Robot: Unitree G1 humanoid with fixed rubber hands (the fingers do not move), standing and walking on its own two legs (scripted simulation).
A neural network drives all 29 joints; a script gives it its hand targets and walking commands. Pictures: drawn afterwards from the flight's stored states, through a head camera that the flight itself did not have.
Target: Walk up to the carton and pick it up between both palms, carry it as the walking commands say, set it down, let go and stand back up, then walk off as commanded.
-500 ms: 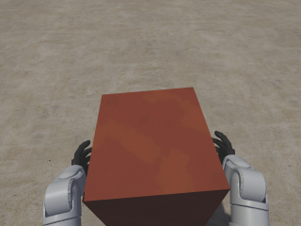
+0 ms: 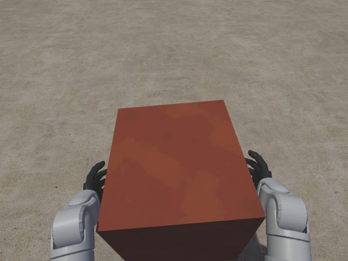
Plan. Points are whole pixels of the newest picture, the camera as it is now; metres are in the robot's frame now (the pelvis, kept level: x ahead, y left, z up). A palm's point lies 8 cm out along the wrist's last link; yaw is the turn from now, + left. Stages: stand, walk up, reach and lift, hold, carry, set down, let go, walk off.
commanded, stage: carry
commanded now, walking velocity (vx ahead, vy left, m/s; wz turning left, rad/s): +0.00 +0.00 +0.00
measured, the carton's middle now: (177, 184) +0.30 -0.01 -0.02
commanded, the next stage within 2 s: hold in 1.06 s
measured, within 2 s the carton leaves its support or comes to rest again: neither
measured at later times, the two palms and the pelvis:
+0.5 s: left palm (88, 193) +0.25 +0.19 +0.05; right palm (256, 182) +0.26 -0.18 +0.06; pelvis +0.01 +0.01 +0.00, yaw +0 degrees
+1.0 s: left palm (89, 195) +0.24 +0.19 +0.05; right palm (258, 183) +0.26 -0.18 +0.05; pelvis +0.00 +0.00 +0.00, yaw +1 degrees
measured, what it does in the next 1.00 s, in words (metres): stands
